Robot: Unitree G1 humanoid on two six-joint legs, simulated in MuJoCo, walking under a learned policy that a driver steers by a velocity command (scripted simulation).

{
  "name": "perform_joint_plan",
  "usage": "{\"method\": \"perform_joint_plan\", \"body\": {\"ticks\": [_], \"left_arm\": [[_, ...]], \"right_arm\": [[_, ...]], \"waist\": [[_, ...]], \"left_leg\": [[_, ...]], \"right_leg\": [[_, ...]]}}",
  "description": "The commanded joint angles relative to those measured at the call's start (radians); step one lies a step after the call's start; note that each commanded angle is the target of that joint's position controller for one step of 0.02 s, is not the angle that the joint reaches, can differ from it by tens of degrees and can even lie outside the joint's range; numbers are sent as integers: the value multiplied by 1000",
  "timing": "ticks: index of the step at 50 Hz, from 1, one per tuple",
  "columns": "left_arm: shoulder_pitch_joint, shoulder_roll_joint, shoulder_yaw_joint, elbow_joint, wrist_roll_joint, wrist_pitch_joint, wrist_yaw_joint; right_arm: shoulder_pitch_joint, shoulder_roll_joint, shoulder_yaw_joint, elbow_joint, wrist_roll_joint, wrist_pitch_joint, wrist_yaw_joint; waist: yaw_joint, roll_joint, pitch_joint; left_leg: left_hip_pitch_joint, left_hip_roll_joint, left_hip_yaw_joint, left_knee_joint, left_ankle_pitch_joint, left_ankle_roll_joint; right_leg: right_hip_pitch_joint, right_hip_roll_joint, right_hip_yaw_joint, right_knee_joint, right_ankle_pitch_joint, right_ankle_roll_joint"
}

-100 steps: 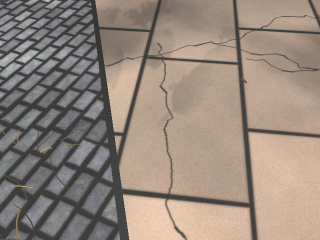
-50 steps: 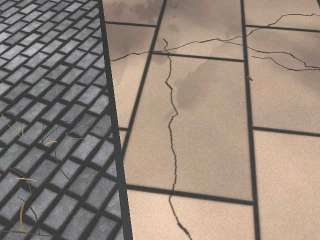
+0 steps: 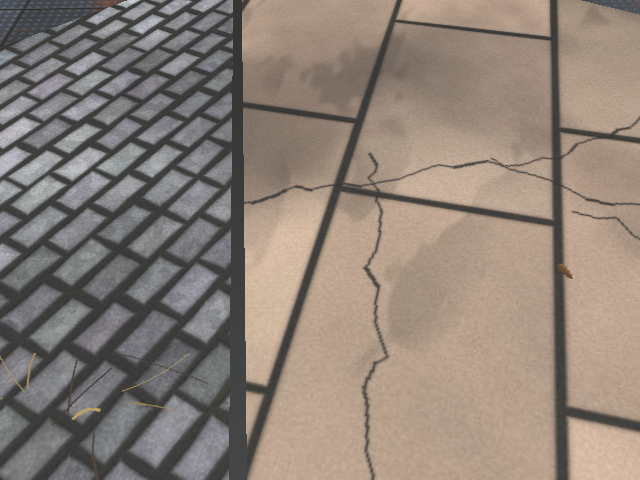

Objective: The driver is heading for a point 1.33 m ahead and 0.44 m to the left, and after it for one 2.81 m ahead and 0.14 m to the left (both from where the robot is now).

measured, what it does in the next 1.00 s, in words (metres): walks ahead, turning left: left foot, then right foot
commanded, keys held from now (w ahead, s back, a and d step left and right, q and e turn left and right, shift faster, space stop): w+q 0.04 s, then q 0.82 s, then w+q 0.06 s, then w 0.08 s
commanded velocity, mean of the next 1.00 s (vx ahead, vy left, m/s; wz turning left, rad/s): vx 0.15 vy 0.00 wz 0.52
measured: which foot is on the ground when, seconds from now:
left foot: up 0.00-0.22, down 0.24-0.76, up 0.78-1.00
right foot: down 0.00-0.26, up 0.28-0.74, down 0.76-1.00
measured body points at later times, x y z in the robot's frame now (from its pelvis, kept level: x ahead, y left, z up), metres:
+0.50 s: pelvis +0.20 +0.05 -0.01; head +0.25 +0.08 +0.43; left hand +0.28 +0.35 -0.13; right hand +0.41 -0.19 -0.11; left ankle +0.28 +0.13 -0.75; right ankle +0.28 -0.12 -0.68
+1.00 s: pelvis +0.28 +0.01 +0.00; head +0.31 +0.00 +0.45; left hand +0.23 +0.31 -0.09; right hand +0.55 -0.16 -0.11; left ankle +0.20 +0.13 -0.67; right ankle +0.34 -0.09 -0.75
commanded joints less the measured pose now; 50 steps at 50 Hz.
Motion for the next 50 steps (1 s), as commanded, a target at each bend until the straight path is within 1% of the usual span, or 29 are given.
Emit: {"method": "perform_joint_plan", "body": {"ticks": [1,4,7,9,11,12,13,14,15,16,17,18,19,21,23,25,28,31,34,36,37,38,39,40,41,43,44,47,50], "left_arm": [[-59,134,22,-59,3,-18,20],[-42,146,17,-57,-1,-10,37],[7,168,18,-41,-11,21,53],[-1,192,26,-49,-20,48,63],[-35,208,34,-75,-22,72,74],[-47,204,32,-93,-21,79,76],[-4,169,16,-126,8,70,70],[134,42,-24,-147,23,46,45],[80,162,3,-140,0,27,27],[-30,182,11,-180,-33,27,27],[-70,166,13,-184,-27,39,41],[-86,177,21,-188,-14,57,56],[-75,176,26,-196,-10,75,60],[-46,141,23,-198,-2,89,68],[-62,131,22,-209,1,94,78],[-95,136,26,-224,0,101,83],[-154,139,30,-249,-6,107,84],[-188,139,31,-267,-10,93,77],[-186,147,34,-275,-18,73,65],[-144,154,40,-268,-24,62,54],[-102,162,46,-256,-24,58,48],[-72,210,61,-253,-12,59,49],[-119,303,80,-271,12,74,56],[-114,265,76,-281,40,78,53],[-159,218,64,-308,30,77,55],[-208,163,50,-327,1,82,59],[-194,157,45,-325,-9,86,63],[-112,174,50,-313,-10,98,74],[-47,205,59,-298,-13,85,69]], "right_arm": [[15,-35,-10,-48,-6,-5,9],[-110,-8,5,-97,-18,-13,30],[-181,-5,9,-155,-22,-11,56],[-151,-34,-2,-179,-21,-8,72],[-6,-95,-31,-163,-19,-9,84],[111,-147,-57,-137,-20,-12,77],[180,-243,-80,-141,-30,-4,53],[118,-304,-79,-192,-49,-1,44],[131,-226,-67,-212,-45,13,43],[49,-181,-54,-237,-38,18,39],[-12,-149,-45,-240,-21,25,35],[-39,-131,-39,-250,-19,30,29],[-49,-133,-40,-253,-29,35,28],[-57,-155,-49,-265,-42,37,25],[-39,-174,-57,-271,-35,39,14],[-33,-184,-61,-282,-25,52,-1],[-43,-181,-59,-298,-21,72,-16],[-33,-182,-61,-306,-25,85,-23],[-20,-180,-62,-315,-25,95,-24],[-34,-177,-61,-327,-17,103,-25],[-46,-171,-58,-333,-8,108,-26],[-23,-138,-48,-338,-6,111,-27],[38,-86,-37,-352,-6,109,-22],[11,-170,-62,-365,-18,93,-16],[28,-226,-81,-346,-22,91,-12],[61,-193,-81,-303,-18,114,-19],[65,-165,-73,-304,-17,124,-15],[-42,-118,-50,-359,-5,118,1],[-91,-89,-35,-385,-14,92,12]], "waist": [[-36,-79,60],[0,-64,85],[20,-75,68],[-8,-103,29],[-83,-123,-57],[-141,-90,-118],[-140,69,-232],[-25,249,-402],[-102,77,-506],[-97,27,-371],[-63,-81,-226],[-44,-68,-163],[-17,-37,-135],[4,7,-125],[-3,22,-149],[-16,31,-171],[-33,62,-144],[-50,97,-122],[-56,118,-132],[-30,122,-137],[-1,112,-134],[-6,45,-152],[-79,-241,-131],[-44,-325,-112],[-57,-230,-104],[-65,-158,-80],[-55,-159,-77],[17,-225,-28],[48,-215,-28]], "left_leg": [[-22,8,-38,-151,178,-4],[43,-21,57,-343,297,-6],[55,-51,114,-429,271,-3],[84,-85,137,-449,162,23],[242,-148,169,-480,88,60],[405,-173,153,-578,197,92],[684,17,-98,-544,590,165],[1013,296,-579,-535,886,421],[981,261,-562,-600,690,402],[859,205,-432,-634,526,341],[682,146,-332,-681,407,280],[553,121,-299,-710,342,259],[456,88,-280,-737,289,247],[371,45,-234,-749,320,243],[384,38,-231,-733,356,242],[400,35,-259,-729,237,226],[381,5,-306,-744,-37,187],[390,-3,-354,-739,-103,175],[440,4,-409,-702,-1,171],[457,-10,-437,-662,80,152],[431,-40,-424,-630,81,124],[343,-93,-373,-543,-47,77],[145,-256,-172,-334,-366,13],[41,-267,-97,-104,-494,-39],[39,-216,-102,35,-431,-63],[28,-200,-72,150,-324,-99],[8,-184,-52,193,-274,-111],[-56,-137,33,79,-186,-122],[-18,-113,39,-93,-198,-112]], "right_leg": [[-74,-283,112,-166,198,-127],[-69,-263,10,-149,345,-96],[40,-287,-32,-38,536,-77],[122,-312,-39,74,702,-57],[138,-303,-49,295,843,-25],[85,-253,-67,496,755,14],[-145,-176,-78,817,316,71],[-512,29,53,1199,-547,129],[-534,-27,238,1256,-501,103],[-583,-67,222,1213,-409,83],[-588,-108,198,1113,-339,89],[-551,-131,197,1039,-299,93],[-483,-137,198,985,-277,94],[-424,-116,179,883,-243,109],[-435,-101,183,795,-216,131],[-451,-97,200,737,-171,147],[-458,-83,217,643,-116,153],[-431,-67,225,545,-117,149],[-371,-48,224,438,-155,134],[-284,-42,211,292,-118,112],[-194,-55,195,159,-23,96],[-64,-175,264,100,42,57],[31,-399,492,86,243,-70],[-21,-501,626,55,359,-194],[-33,-482,546,78,372,-191],[-34,-364,373,112,337,-112],[-28,-347,335,91,242,-106],[7,-313,305,-17,-158,-109],[52,-342,320,-48,-233,-127]]}}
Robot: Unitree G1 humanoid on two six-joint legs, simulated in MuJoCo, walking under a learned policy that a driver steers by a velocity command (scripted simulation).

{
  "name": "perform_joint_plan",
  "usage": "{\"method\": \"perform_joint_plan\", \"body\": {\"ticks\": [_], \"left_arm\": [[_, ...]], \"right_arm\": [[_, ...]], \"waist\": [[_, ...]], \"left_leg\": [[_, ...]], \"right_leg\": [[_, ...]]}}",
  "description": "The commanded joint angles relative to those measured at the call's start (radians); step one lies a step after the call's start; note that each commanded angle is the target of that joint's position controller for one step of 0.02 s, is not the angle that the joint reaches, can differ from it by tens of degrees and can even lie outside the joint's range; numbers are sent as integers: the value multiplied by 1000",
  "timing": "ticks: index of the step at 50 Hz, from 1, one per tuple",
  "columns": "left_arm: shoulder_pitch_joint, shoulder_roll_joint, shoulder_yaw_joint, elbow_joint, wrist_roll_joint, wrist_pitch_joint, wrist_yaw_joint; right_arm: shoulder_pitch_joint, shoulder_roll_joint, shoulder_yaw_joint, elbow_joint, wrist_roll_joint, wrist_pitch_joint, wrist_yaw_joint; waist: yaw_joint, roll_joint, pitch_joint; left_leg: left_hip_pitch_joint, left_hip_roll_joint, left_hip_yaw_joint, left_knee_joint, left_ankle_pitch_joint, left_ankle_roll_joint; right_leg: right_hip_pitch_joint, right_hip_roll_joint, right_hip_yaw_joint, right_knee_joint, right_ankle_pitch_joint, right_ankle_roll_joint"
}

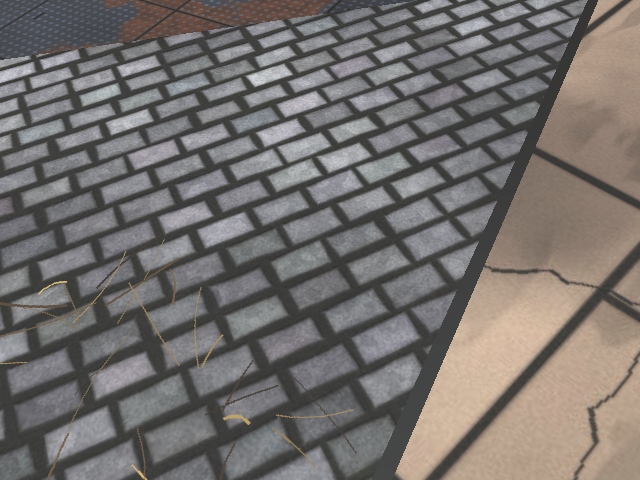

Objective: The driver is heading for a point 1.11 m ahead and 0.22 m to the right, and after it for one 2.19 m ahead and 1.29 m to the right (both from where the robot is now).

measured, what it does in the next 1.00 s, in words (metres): walks ahead: left foot, then right foot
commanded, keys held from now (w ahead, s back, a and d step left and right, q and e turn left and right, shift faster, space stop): w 0.16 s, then no key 0.84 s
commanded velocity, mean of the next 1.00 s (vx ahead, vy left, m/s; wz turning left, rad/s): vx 0.13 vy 0.00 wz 0.10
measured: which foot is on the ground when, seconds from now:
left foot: up 0.00-0.18, down 0.20-1.00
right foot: down 0.00-0.20, up 0.22-0.54, down 0.56-1.00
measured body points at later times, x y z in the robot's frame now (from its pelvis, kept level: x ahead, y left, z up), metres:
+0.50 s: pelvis +0.10 +0.05 +0.00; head +0.13 +0.06 +0.45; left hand +0.24 +0.32 -0.12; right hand +0.21 -0.21 -0.11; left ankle +0.04 +0.15 -0.75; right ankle +0.19 -0.08 -0.72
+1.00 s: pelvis +0.14 +0.03 -0.02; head +0.16 +0.03 +0.43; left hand +0.29 +0.29 -0.13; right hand +0.21 -0.23 -0.15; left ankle +0.04 +0.15 -0.75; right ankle +0.20 -0.06 -0.75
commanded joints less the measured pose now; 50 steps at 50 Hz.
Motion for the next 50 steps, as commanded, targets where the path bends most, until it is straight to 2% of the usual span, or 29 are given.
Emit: {"method": "perform_joint_plan", "body": {"ticks": [1,3,6,8,9,10,11,12,13,14,16,19,21,24,26,27,28,29,30,31,32,33,34,36,41,50], "left_arm": [[60,194,51,-34,-6,-20,-3],[47,206,54,-30,-13,-33,-19],[67,226,60,-10,-30,-42,-44],[52,220,55,-1,-45,-38,-55],[53,182,41,5,-38,-38,-59],[32,116,16,-1,-20,-44,-63],[22,40,-11,-58,18,-62,-68],[-1,118,9,-64,3,-69,-61],[9,179,28,-55,-14,-64,-61],[14,177,30,-40,-20,-56,-63],[23,163,32,-21,-7,-38,-57],[41,94,14,-4,1,-30,-55],[-4,67,1,-13,3,-30,-54],[-53,92,4,-34,-2,-26,-56],[-62,104,9,-42,-1,-27,-60],[-44,104,12,-37,4,-29,-61],[-29,119,18,-32,14,-32,-57],[-13,173,28,-38,21,-34,-46],[-23,197,32,-37,22,-28,-38],[-36,117,16,-37,7,-18,-39],[-66,88,5,-36,2,-12,-43],[-99,88,4,-39,3,-8,-48],[-126,92,3,-47,1,-10,-56],[-134,106,7,-45,1,-19,-65],[-144,95,6,-11,0,-23,-62],[-177,85,10,58,-3,-4,-43]], "right_arm": [[-121,-11,13,-123,-6,-46,13],[-114,1,21,-113,-5,-64,21],[-107,-18,18,-103,3,-81,31],[-33,-13,15,-71,6,-88,34],[28,-26,6,-48,5,-87,28],[112,-55,-4,-38,-2,-85,18],[158,-179,-26,-50,-24,-77,5],[188,-189,-32,-39,-26,-80,9],[151,-133,-12,-41,-21,-91,15],[98,-91,2,-43,-18,-99,20],[12,-62,14,-51,-5,-98,19],[-30,-48,20,-32,-26,-98,5],[-33,-52,19,-14,-26,-95,-2],[8,-78,12,25,-17,-88,-1],[-7,-74,15,37,-7,-84,0],[-23,-65,19,42,0,-83,0],[1,-50,24,57,-2,-85,1],[34,-27,32,62,-26,-94,1],[166,6,40,81,-44,-98,1],[137,1,44,95,-46,-90,-7],[102,-10,41,87,-36,-76,-10],[88,-12,40,92,-30,-62,-15],[86,-26,36,96,-30,-48,-18],[99,-50,28,113,-28,-31,-19],[90,-21,32,137,-27,-27,-20],[107,0,30,200,-28,-29,-32]], "waist": [[55,-205,-15],[45,-211,3],[35,-207,30],[-22,-175,20],[-55,-151,-8],[-100,-92,-78],[-83,192,-150],[-119,215,-122],[-97,142,-72],[-70,123,-47],[-36,86,-6],[4,71,-25],[-10,86,-33],[-33,91,-48],[-23,77,-42],[-1,59,-45],[8,24,-55],[-7,-42,-101],[-81,-158,-184],[-43,-173,-191],[-45,-176,-150],[-49,-159,-125],[-49,-141,-96],[-44,-93,-84],[-35,-62,-93],[-34,-44,-14]], "left_leg": [[-109,31,33,-169,1,13],[16,35,75,-297,-8,43],[153,23,109,-454,8,85],[329,0,133,-620,118,119],[463,-7,118,-662,138,134],[621,84,5,-684,183,155],[800,322,-314,-679,399,256],[730,432,-455,-746,496,391],[677,396,-375,-735,550,391],[631,337,-279,-735,593,354],[546,270,-169,-776,639,302],[441,216,-51,-782,778,287],[412,194,-5,-765,807,272],[426,220,-33,-737,805,277],[426,229,-60,-705,736,267],[414,214,-61,-673,669,247],[399,179,-59,-643,584,211],[365,122,-26,-582,452,157],[275,67,0,-549,208,100],[272,54,16,-536,58,61],[257,54,15,-552,18,55],[265,53,16,-573,46,57],[286,52,14,-602,95,62],[325,51,13,-619,157,80],[358,60,10,-620,233,78],[322,59,17,-651,114,83]], "right_leg": [[173,-227,236,-216,-165,-189],[101,-221,194,-231,-138,-185],[45,-228,181,-216,-120,-192],[-25,-217,159,-155,-123,-174],[-81,-189,134,-83,-47,-142],[-149,-125,58,83,-12,-76],[-390,-2,-67,412,-210,17],[-518,17,-4,612,-399,46],[-531,-29,43,707,-384,43],[-519,-46,49,716,-327,37],[-474,-62,48,647,-195,46],[-320,-38,31,499,-47,64],[-238,-22,21,353,26,60],[-178,3,21,252,72,42],[-137,11,24,180,87,14],[-78,20,19,98,155,-5],[7,11,38,9,309,-25],[128,-78,126,29,642,-51],[281,-172,208,107,758,-152],[255,-197,251,91,685,-207],[212,-182,257,73,563,-203],[172,-155,244,71,471,-181],[123,-128,216,79,441,-160],[87,-84,155,102,444,-122],[103,-61,124,130,466,-112],[63,-40,115,88,231,-89]]}}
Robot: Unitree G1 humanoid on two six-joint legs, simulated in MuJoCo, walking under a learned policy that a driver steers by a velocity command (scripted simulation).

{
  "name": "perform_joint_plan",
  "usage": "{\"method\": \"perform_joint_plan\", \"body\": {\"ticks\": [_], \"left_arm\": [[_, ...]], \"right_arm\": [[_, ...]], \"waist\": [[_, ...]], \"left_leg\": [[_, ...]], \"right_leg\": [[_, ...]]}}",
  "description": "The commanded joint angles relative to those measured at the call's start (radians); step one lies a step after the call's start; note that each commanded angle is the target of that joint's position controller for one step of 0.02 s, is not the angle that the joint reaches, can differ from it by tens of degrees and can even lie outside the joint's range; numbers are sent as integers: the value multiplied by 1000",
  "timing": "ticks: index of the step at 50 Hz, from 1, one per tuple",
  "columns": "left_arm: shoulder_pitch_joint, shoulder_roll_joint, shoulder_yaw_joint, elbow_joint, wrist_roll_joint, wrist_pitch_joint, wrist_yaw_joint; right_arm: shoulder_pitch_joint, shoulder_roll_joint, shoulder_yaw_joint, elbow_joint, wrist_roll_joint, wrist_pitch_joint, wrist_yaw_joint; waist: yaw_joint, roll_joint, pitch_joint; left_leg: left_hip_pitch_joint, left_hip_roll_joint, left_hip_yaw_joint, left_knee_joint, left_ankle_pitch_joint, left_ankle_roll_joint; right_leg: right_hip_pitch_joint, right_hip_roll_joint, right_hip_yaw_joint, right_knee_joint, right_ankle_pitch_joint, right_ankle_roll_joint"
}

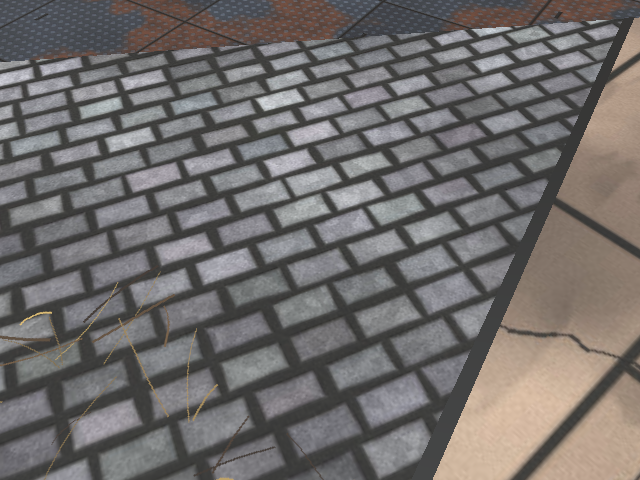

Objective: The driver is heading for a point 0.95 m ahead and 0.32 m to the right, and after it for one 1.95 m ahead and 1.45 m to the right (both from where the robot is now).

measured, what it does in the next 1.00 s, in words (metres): walks ahead: left foot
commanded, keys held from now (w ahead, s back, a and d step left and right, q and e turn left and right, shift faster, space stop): no key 0.20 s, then w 0.22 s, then no key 0.58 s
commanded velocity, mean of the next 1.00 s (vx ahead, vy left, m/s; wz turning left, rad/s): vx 0.11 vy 0.00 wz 0.00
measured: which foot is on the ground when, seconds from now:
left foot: down 0.00-0.48, up 0.50-0.80, down 0.82-1.00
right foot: down 0.00-1.00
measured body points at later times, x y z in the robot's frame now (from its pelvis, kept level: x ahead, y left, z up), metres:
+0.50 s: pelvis +0.04 -0.03 -0.01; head +0.06 -0.04 +0.44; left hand +0.15 +0.25 -0.12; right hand +0.02 -0.29 -0.16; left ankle -0.09 +0.12 -0.70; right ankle +0.07 -0.11 -0.73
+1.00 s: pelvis +0.12 -0.02 +0.01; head +0.14 -0.01 +0.46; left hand +0.18 +0.23 -0.14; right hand +0.22 -0.27 -0.13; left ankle +0.16 +0.11 -0.73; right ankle +0.07 -0.11 -0.73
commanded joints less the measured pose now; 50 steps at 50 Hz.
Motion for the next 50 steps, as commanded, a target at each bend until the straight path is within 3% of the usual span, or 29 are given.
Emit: {"method": "perform_joint_plan", "body": {"ticks": [1,10,12,14,16,17,18,20,21,22,23,24,25,26,28,29,30,32,33,35,37,39,40,41,42,43,45,46,50], "left_arm": [[-48,113,29,-36,-1,-7,12],[-39,105,34,46,-4,7,33],[-9,113,41,74,-13,12,37],[-31,120,45,71,-18,3,36],[-103,92,40,45,-32,-30,22],[-117,93,41,35,-34,-48,12],[-105,99,42,35,-34,-63,4],[-64,90,42,46,-39,-83,-12],[10,84,46,78,-38,-86,-17],[109,113,65,121,-29,-83,-16],[227,179,90,149,-21,-81,-13],[343,278,109,163,-13,-77,-12],[340,232,84,170,-5,-77,-12],[257,185,61,152,-6,-83,-9],[144,132,40,127,-5,-80,-10],[114,89,24,121,-1,-74,-5],[122,102,22,132,9,-72,0],[127,95,12,148,20,-68,14],[118,117,13,151,25,-64,22],[120,166,21,152,16,-55,29],[123,177,24,161,7,-44,28],[90,152,16,161,-9,-35,23],[101,128,10,169,-14,-34,19],[133,98,1,181,-5,-36,15],[188,86,0,188,14,-39,11],[253,63,-2,199,11,-30,18],[179,104,1,195,6,-11,30],[172,100,0,196,4,-5,35],[171,105,-1,203,3,3,36]], "right_arm": [[64,-92,-22,-11,0,-13,-7],[95,-66,-14,60,1,-40,-8],[119,-74,-17,76,9,-41,-9],[132,-97,-23,67,18,-49,-14],[185,-153,-40,82,29,-73,-13],[141,-179,-47,79,33,-86,-14],[121,-162,-44,76,30,-98,-12],[109,-132,-38,81,37,-106,1],[84,-134,-37,78,38,-103,9],[68,-139,-37,70,30,-101,12],[50,-129,-34,56,28,-101,10],[75,-74,-18,31,19,-109,0],[77,-66,-18,33,24,-119,-2],[94,-77,-25,42,44,-118,2],[64,-75,-34,54,38,-105,3],[47,-94,-45,54,30,-88,-4],[68,-63,-41,63,27,-80,-3],[52,-29,-32,61,21,-70,-2],[14,-20,-28,51,23,-69,-7],[-53,-25,-21,34,21,-62,-9],[-62,-52,-25,39,26,-46,-10],[-60,-64,-28,54,19,-35,-8],[-63,-78,-32,59,6,-32,-9],[-66,-108,-37,57,-4,-32,-12],[-80,-158,-44,50,1,-33,-16],[-112,-150,-43,69,11,-35,-11],[-148,-76,-31,71,11,-46,3],[-150,-83,-32,79,6,-52,6],[-136,-83,-33,119,13,-63,7]], "waist": [[1,-3,-41],[9,-1,-12],[8,16,-6],[-11,40,69],[-46,142,148],[-34,188,198],[-21,185,207],[6,145,181],[43,129,145],[80,115,81],[126,26,-1],[145,-208,-103],[122,-225,-147],[72,-135,-77],[22,-32,-18],[7,-33,-16],[-2,-83,-16],[-17,-76,-17],[-19,-70,-29],[3,-77,-61],[6,-80,-83],[-18,-69,-53],[-24,-49,-31],[-18,-8,-21],[34,72,-27],[81,154,-46],[35,72,-10],[33,64,-20],[29,49,-68]], "left_leg": [[-161,41,-33,-90,177,15],[-204,40,-25,-106,125,17],[-224,38,-31,-120,-97,48],[-249,83,-103,-165,-303,106],[-182,233,-306,-314,-395,191],[-152,313,-384,-351,-330,222],[-108,335,-386,-334,-209,228],[-43,296,-286,-266,3,190],[-107,245,-208,-215,84,161],[-173,183,-144,-106,326,129],[-251,91,-37,132,522,68],[-445,-43,50,492,300,-24],[-498,-67,-63,733,-158,-35],[-512,-17,-116,827,-163,-15],[-489,66,-69,741,-47,10],[-457,91,-51,675,13,21],[-395,88,-39,633,50,11],[-333,89,-24,449,97,-20],[-304,81,-13,351,110,-30],[-264,68,2,219,138,-45],[-199,63,6,147,191,-45],[-113,54,17,29,280,-21],[-70,54,8,-46,341,-3],[-19,97,-44,-90,464,15],[26,149,-90,-60,611,42],[-29,145,-94,-43,510,83],[-85,89,-59,-49,462,54],[-75,82,-54,-38,510,45],[-46,75,-46,-15,609,55]], "right_leg": [[180,-88,115,-77,205,-59],[190,-72,107,-94,124,-45],[164,-37,78,-81,-185,-45],[38,-9,58,-44,-393,-37],[-123,30,-26,114,-235,-7],[-195,-4,-9,191,-150,-17],[-240,-36,14,209,-169,-31],[-191,-41,-10,86,-191,-50],[-16,-4,-54,-8,-125,-52],[182,45,-67,-27,-25,-49],[344,-35,86,-81,47,-93],[513,-262,467,-225,141,-232],[492,-404,670,-326,366,-306],[391,-410,547,-294,445,-296],[263,-304,288,-295,490,-206],[237,-236,203,-323,460,-154],[190,-229,155,-319,544,-165],[162,-188,86,-309,624,-172],[156,-175,69,-299,636,-169],[173,-197,78,-279,668,-181],[162,-216,102,-280,567,-188],[102,-199,112,-271,350,-164],[74,-170,114,-261,219,-129],[45,-135,107,-242,96,-83],[10,-65,67,-208,-21,-42],[57,-27,26,-231,-61,-17],[86,-21,14,-208,-24,0],[95,-25,16,-194,29,-2],[149,-42,22,-170,158,0]]}}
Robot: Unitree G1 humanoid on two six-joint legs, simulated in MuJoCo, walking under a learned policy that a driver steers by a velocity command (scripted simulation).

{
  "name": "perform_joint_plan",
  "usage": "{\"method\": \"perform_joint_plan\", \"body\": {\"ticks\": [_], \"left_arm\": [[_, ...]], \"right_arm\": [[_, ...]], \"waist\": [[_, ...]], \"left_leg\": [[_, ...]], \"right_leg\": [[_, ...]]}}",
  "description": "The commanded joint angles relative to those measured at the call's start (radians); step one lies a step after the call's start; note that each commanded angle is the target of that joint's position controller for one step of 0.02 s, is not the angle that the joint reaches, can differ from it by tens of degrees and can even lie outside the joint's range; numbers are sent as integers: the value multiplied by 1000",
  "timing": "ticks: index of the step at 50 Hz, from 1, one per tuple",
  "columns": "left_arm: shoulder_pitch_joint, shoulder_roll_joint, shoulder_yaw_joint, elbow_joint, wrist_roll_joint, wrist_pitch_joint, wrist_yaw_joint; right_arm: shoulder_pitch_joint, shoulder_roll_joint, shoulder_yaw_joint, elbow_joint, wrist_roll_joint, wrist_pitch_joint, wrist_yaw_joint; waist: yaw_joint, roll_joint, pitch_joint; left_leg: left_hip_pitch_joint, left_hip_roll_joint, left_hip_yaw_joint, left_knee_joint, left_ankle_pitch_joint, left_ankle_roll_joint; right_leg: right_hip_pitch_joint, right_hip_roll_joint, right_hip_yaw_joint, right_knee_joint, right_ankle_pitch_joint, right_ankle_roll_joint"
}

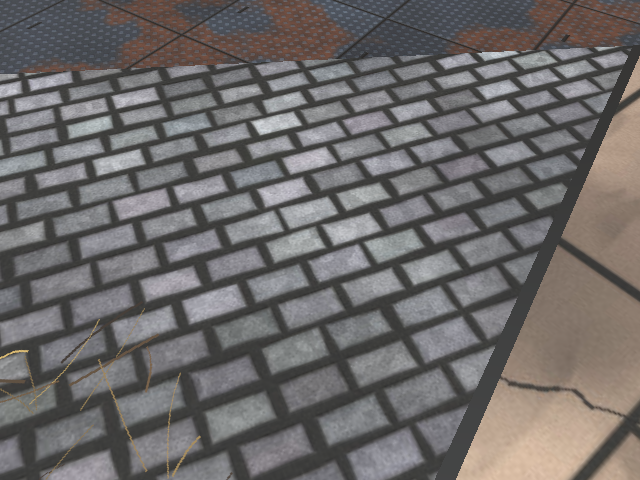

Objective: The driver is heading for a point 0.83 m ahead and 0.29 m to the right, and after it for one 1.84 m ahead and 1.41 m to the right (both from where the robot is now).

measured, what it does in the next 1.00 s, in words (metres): lifts its left foot, turning right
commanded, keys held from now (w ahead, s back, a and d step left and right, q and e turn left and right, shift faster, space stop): no key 0.08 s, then e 0.60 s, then w+e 0.12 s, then e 0.16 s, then no key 0.04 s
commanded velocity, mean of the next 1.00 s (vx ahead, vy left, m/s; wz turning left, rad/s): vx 0.05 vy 0.00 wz -0.41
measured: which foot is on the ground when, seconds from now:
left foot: down 0.00-0.48, up 0.50-1.00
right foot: down 0.00-1.00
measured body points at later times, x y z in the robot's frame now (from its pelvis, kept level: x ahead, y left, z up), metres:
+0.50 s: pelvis -0.03 -0.03 -0.02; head -0.01 -0.06 +0.43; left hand +0.11 +0.25 -0.13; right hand +0.04 -0.33 -0.16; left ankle +0.03 +0.13 -0.73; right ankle -0.06 -0.12 -0.74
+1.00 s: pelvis +0.00 -0.05 +0.01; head +0.02 -0.08 +0.46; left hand +0.21 +0.18 -0.10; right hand +0.04 -0.38 -0.10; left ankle +0.11 +0.06 -0.72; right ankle -0.06 -0.12 -0.74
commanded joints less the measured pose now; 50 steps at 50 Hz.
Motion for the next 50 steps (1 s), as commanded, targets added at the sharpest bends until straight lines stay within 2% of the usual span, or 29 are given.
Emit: {"method": "perform_joint_plan", "body": {"ticks": [1,5,8,12,14,15,16,17,18,19,21,22,23,24,25,26,27,28,29,30,32,34,35,37,40,42,45,48,50], "left_arm": [[56,104,17,-9,-4,2,5],[50,100,15,-3,-7,8,4],[-4,148,31,-52,-18,13,9],[-15,145,46,-106,-22,23,18],[-25,130,48,-139,-20,29,22],[-16,114,48,-149,-19,35,24],[1,111,52,-156,-16,44,23],[-17,137,61,-175,-20,53,19],[-1,143,68,-187,-31,65,15],[23,126,65,-182,-36,74,9],[49,125,70,-175,-21,76,-3],[89,124,76,-163,-17,76,-11],[135,128,86,-147,-17,77,-20],[155,139,96,-142,-15,78,-27],[144,251,117,-183,-8,70,-13],[130,313,106,-235,35,38,-20],[95,313,109,-247,52,8,-24],[28,299,108,-262,26,-11,-16],[-38,263,100,-279,1,-14,-7],[-65,236,91,-291,-10,-14,-1],[-15,203,81,-289,-10,-13,9],[47,197,81,-279,-16,-13,17],[75,195,83,-273,-23,-12,20],[97,204,88,-272,-32,-12,24],[93,227,96,-277,-26,-19,27],[88,234,100,-282,-20,-17,26],[73,244,106,-299,-19,-9,18],[36,245,108,-327,-25,7,14],[-3,229,101,-346,-28,16,19]], "right_arm": [[8,-114,-21,-11,3,-13,-1],[-11,-124,-23,7,4,-5,-5],[-20,-169,-42,-6,5,5,-27],[31,-174,-61,-7,5,26,-50],[67,-193,-70,-10,-1,26,-56],[78,-208,-73,-12,-6,23,-58],[39,-208,-68,-35,-11,16,-62],[19,-207,-61,-57,-20,3,-65],[-66,-220,-58,-83,-9,-9,-68],[-153,-227,-58,-102,3,-17,-66],[-183,-253,-66,-98,10,-13,-59],[-182,-253,-66,-90,14,-2,-54],[-172,-232,-62,-83,22,8,-48],[-124,-184,-54,-65,29,20,-41],[-84,-126,-38,-78,0,34,-32],[-184,-117,-33,-148,-16,26,-32],[-221,-151,-42,-175,3,24,-36],[-199,-192,-55,-165,12,20,-40],[-166,-218,-66,-138,2,19,-48],[-141,-221,-69,-123,-8,18,-54],[-123,-196,-67,-121,-6,9,-46],[-133,-168,-59,-130,2,2,-41],[-136,-162,-56,-135,3,-3,-36],[-181,-165,-55,-153,8,-15,-22],[-223,-174,-52,-173,11,-42,-2],[-234,-169,-49,-179,8,-57,3],[-212,-171,-44,-186,10,-68,8],[-164,-194,-46,-191,14,-73,14],[-99,-206,-48,-176,11,-76,22]], "waist": [[-1,50,-75],[-4,25,-70],[-17,12,-71],[-30,24,-68],[-43,71,-78],[-46,135,-100],[-44,226,-116],[-55,208,-106],[-3,166,-87],[35,144,-66],[45,138,-80],[64,128,-96],[78,99,-106],[72,2,-77],[39,-315,-9],[42,-317,-60],[34,-208,-51],[-5,-148,-10],[-30,-92,-6],[-37,-91,-18],[-31,-85,-73],[-14,-76,-97],[-6,-72,-114],[18,-101,-85],[34,-131,-39],[40,-118,-19],[34,-129,-35],[7,-136,-75],[-27,-133,-106]], "left_leg": [[163,48,-56,-22,413,64],[176,41,-45,-18,395,66],[186,43,-23,14,361,71],[183,82,-33,26,262,97],[197,169,-109,-31,239,148],[206,257,-183,-88,264,201],[177,375,-276,-143,320,276],[136,443,-323,-190,338,322],[68,428,-273,-194,274,280],[10,364,-169,-197,210,210],[-52,287,-29,-163,236,155],[-67,264,25,-117,219,138],[-85,241,74,-39,139,110],[-154,187,136,114,-22,55],[-423,63,203,439,-414,-43],[-459,-31,6,652,-520,-53],[-465,-22,-64,724,-455,-30],[-479,-1,-84,711,-332,-9],[-473,20,-86,684,-232,-5],[-440,21,-84,665,-174,-11],[-389,1,-84,656,-107,-21],[-404,-13,-90,600,-85,-30],[-416,-11,-95,539,-63,-33],[-437,-9,-101,401,-26,-41],[-408,-15,-108,228,0,-49],[-358,-27,-106,160,-11,-51],[-264,-51,-101,111,-51,-49],[-165,-72,-99,65,-73,-42],[-71,-63,-85,-49,5,-27]], "right_leg": [[-76,-55,44,-52,286,-1],[-84,-60,51,-47,307,0],[-135,-61,80,-1,357,-21],[-245,-60,126,85,278,-44],[-313,-31,105,194,200,-28],[-332,-1,55,311,91,-4],[-349,9,27,510,-250,18],[-389,-40,81,700,-393,32],[-366,-107,145,707,-365,32],[-315,-130,136,585,-310,29],[-167,-98,45,398,-158,30],[-92,-63,-9,303,-58,24],[-24,-24,-46,190,29,8],[25,-10,5,66,75,-31],[67,-246,404,-92,320,-144],[-67,-404,683,-179,437,-329],[-112,-396,685,-224,246,-342],[-113,-333,592,-216,121,-266],[-104,-284,515,-190,79,-190],[-107,-252,465,-171,145,-159],[-58,-225,415,-151,310,-157],[31,-222,409,-138,403,-168],[72,-215,421,-155,290,-169],[99,-211,482,-225,-40,-175],[91,-215,529,-271,-137,-182],[64,-192,507,-244,-23,-183],[21,-169,509,-184,160,-188],[6,-160,552,-115,367,-177],[15,-146,550,-52,466,-148]]}}
Keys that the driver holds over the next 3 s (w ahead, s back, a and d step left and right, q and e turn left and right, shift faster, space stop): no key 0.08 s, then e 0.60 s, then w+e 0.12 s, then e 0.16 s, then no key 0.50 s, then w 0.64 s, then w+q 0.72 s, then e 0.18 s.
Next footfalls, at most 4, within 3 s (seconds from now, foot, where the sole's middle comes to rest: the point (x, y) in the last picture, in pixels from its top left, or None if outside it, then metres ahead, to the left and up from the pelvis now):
1.06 left None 0.15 0.02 -0.77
1.38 right None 0.00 -0.19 -0.77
2.20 right None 0.38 -0.41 -0.77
2.76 left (457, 377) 0.74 -0.28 -0.77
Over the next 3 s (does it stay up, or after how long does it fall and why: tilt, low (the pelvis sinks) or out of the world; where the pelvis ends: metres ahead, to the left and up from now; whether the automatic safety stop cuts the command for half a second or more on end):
stays up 0.68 -0.33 0.01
